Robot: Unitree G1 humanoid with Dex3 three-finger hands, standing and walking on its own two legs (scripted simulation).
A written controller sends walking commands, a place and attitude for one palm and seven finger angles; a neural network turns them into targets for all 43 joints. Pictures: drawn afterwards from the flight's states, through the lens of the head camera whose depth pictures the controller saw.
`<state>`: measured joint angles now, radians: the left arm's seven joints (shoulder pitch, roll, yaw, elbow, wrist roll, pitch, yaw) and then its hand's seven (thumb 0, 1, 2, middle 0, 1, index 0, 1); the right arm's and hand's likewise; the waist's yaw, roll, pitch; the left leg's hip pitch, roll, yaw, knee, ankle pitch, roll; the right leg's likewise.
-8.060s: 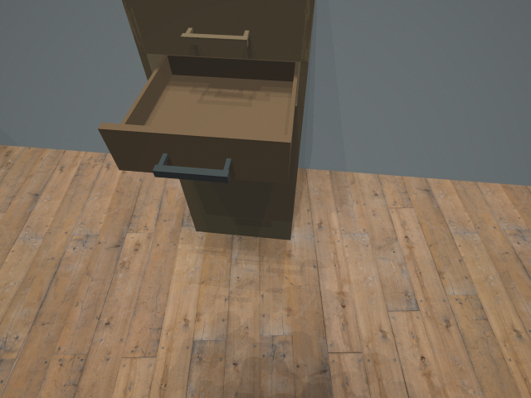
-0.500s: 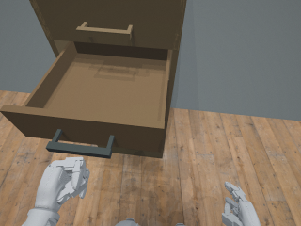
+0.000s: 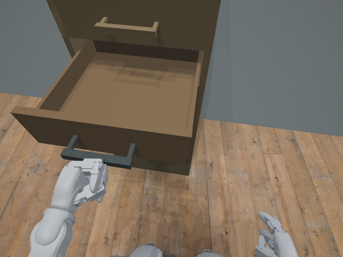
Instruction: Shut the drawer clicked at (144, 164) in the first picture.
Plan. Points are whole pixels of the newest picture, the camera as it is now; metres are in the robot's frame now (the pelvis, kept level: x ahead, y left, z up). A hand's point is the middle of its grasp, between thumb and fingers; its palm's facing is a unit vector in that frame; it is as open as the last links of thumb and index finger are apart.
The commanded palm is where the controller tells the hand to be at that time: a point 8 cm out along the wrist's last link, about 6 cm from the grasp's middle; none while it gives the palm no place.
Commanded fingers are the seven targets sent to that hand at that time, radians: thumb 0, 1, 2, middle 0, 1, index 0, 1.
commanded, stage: push the drawer shut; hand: left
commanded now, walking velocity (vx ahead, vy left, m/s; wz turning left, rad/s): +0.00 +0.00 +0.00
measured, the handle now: (100, 151) +0.33 +0.18 +0.07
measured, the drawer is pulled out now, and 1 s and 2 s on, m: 0.29 0.16 0.03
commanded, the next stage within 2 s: none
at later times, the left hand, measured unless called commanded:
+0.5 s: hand (112, 156) +0.32 +0.16 +0.06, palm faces -0.13 -0.99 -0.05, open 2.9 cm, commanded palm +0.33 +0.20 +0.07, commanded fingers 0.00 0.90 0.90 -1.40 -1.60 -1.40 -1.60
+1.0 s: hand (122, 134) +0.38 +0.14 +0.06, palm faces -0.11 -0.99 -0.05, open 2.9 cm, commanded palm +0.39 +0.19 +0.07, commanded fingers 0.00 0.90 0.90 -1.40 -1.60 -1.40 -1.60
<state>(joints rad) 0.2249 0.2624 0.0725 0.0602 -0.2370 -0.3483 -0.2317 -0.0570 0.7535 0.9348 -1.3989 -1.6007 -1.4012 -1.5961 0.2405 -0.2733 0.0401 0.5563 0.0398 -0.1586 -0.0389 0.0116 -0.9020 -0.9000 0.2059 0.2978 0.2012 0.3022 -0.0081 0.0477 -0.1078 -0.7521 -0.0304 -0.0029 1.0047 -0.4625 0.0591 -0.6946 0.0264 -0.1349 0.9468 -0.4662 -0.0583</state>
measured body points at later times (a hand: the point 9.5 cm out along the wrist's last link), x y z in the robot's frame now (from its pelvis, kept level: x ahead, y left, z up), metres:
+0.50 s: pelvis -0.01 +0.01 +0.01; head +0.05 +0.01 +0.45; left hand +0.32 +0.21 +0.06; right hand +0.13 -0.24 -0.09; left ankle +0.02 +0.08 -0.68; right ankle +0.00 -0.09 -0.68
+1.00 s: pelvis +0.00 +0.01 +0.01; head +0.07 +0.01 +0.45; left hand +0.38 +0.20 +0.06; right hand +0.09 -0.25 -0.10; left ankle +0.02 +0.08 -0.68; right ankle +0.00 -0.09 -0.68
